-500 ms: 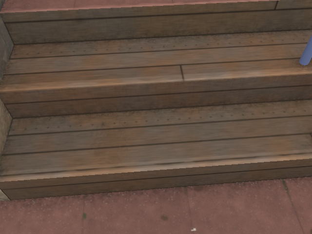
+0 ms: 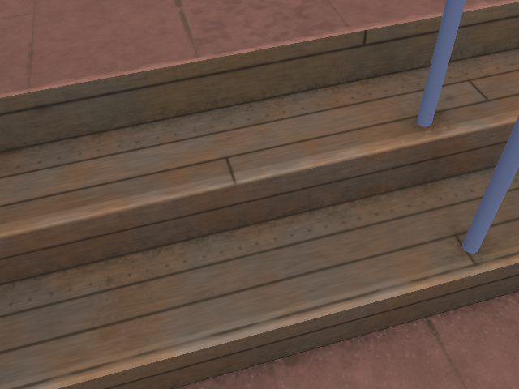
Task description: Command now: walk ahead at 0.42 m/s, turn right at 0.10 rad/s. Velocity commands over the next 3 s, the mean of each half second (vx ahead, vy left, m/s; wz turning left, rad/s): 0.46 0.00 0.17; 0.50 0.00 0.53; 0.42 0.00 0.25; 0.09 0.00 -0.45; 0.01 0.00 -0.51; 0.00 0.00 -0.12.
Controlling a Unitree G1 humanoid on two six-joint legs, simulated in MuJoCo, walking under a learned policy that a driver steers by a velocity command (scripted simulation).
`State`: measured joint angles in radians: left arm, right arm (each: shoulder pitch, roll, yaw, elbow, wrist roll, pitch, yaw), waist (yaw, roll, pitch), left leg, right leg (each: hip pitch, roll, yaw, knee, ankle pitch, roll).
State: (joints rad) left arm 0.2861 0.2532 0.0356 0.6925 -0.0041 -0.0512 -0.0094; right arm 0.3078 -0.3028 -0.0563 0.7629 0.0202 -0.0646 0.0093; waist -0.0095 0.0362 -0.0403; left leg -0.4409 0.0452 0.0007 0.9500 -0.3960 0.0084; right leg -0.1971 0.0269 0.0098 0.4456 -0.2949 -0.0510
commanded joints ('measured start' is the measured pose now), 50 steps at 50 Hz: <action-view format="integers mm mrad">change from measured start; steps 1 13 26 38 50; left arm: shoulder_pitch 43 96 8 -34 187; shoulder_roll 146 215 132 119 41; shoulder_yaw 40 62 11 22 -6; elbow -34 57 -63 -124 79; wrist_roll -1 -15 37 25 33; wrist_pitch -25 -28 -51 -33 20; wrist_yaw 4 26 30 25 54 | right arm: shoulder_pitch -150 -356 -151 -163 -314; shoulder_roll -106 -53 -130 -86 157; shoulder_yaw -27 13 -29 -14 98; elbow -117 -185 -153 -208 -350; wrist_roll -16 2 -23 0 11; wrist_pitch -41 -35 -20 50 47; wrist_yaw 7 49 -5 -44 -5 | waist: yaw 51 70 64 120 51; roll -160 -132 13 82 -77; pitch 124 129 -20 -89 147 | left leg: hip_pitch -448 -156 138 236 -1013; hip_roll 77 -10 92 -4 -34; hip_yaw -57 3 -275 -379 -112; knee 75 -415 -716 -312 1341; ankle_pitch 129 389 664 688 -50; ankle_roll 4 38 284 128 -52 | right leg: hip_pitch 239 215 -301 30 146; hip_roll -287 -273 -100 -4 -345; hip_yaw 361 53 45 9 115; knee -295 -255 621 -90 -214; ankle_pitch -22 409 -12 247 -52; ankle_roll -178 -97 105 41 -117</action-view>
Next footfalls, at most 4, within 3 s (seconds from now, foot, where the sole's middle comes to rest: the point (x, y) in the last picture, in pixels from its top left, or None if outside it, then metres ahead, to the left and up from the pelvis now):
0.34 left None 0.33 0.14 -0.78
0.78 right None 0.50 -0.02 -0.78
1.24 left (147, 322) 0.63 0.33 -0.61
1.80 right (170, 175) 0.97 0.28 -0.44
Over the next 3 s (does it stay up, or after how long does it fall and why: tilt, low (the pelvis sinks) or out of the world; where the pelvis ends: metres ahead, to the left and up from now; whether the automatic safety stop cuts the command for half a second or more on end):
stays up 0.96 0.40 0.34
